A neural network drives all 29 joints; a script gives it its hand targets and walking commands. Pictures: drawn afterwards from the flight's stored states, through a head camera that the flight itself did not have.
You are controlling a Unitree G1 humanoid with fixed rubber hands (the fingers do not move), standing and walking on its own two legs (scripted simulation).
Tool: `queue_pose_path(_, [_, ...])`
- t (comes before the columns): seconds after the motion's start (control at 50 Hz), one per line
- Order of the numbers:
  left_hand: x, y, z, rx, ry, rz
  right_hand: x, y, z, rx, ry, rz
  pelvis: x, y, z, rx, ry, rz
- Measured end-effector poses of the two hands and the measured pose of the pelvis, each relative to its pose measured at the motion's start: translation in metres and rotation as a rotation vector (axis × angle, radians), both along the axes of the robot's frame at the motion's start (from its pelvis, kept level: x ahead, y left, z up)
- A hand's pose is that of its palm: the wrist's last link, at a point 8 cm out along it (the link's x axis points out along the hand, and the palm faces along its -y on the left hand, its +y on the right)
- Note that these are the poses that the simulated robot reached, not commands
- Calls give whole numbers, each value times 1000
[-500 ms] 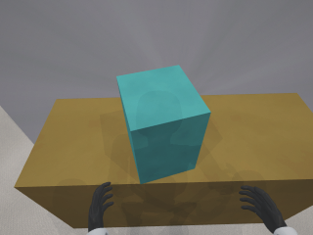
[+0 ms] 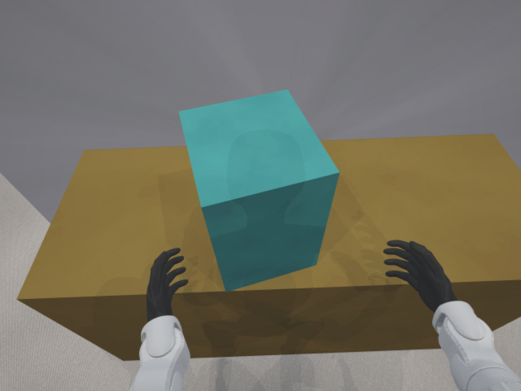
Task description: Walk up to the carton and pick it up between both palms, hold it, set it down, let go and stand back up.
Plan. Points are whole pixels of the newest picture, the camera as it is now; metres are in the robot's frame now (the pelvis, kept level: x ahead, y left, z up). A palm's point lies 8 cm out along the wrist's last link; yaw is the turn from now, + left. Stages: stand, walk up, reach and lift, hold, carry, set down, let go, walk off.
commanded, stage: reach and lift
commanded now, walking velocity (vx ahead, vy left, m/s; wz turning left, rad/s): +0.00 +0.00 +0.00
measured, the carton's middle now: (254, 196) +0.47 +0.07 -0.01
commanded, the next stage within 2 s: none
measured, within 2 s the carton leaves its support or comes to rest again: neither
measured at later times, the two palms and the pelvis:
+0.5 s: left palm (147, 258) +0.30 +0.21 +0.04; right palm (415, 235) +0.37 -0.19 +0.04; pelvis +0.00 +0.02 +0.02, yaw -2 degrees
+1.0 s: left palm (137, 215) +0.34 +0.22 +0.10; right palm (405, 179) +0.44 -0.17 +0.10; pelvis -0.01 +0.02 +0.02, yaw -2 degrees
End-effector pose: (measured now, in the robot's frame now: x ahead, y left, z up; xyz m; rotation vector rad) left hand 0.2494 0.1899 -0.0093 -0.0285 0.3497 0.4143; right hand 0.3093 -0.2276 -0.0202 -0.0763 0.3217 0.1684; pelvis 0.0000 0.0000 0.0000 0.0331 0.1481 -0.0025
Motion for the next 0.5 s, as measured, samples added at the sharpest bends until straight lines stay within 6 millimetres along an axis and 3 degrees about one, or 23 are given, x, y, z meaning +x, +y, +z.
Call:
queue_pose_path(0.18, [23, 8, 18, -12, -6, -6, 31, 14, 27, -6, -21, 17, 0, 5, 6, -8, 6, -9])
queue_pose_path(0.5, [53, 23, 53, 4, -16, -32, 62, 36, 61, -20, -18, 2, 0, 25, 16, -36, -10, -32])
